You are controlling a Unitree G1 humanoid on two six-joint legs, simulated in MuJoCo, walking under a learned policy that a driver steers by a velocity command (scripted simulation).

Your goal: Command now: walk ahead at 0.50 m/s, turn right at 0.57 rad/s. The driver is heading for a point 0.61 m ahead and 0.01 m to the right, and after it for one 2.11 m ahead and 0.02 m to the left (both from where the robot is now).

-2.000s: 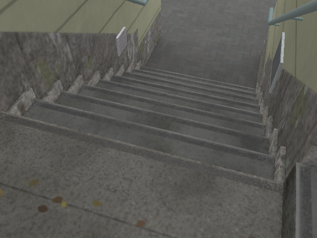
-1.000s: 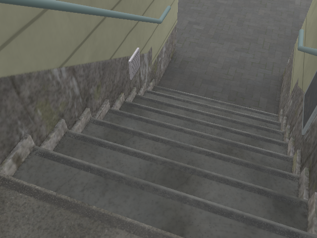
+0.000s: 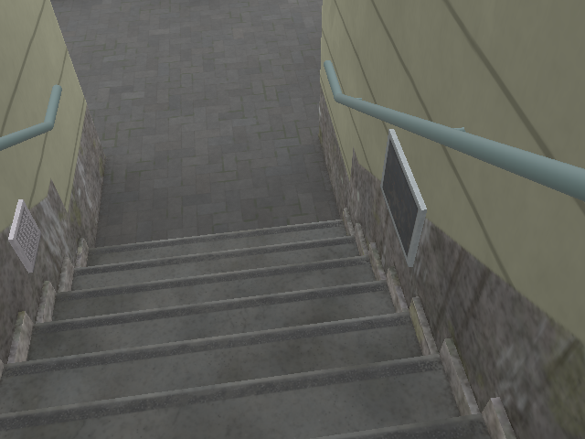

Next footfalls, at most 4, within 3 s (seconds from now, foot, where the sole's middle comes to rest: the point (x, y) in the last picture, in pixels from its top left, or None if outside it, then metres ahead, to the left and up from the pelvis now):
0.12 right None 0.22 -0.16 -0.89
0.46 left None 0.21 0.07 -0.89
1.04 right None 0.29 -0.18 -0.89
1.42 left None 0.52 -0.02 -1.07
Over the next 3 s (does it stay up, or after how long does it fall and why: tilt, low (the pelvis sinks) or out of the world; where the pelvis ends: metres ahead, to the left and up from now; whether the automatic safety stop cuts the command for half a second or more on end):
stays up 1.33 -0.13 -0.83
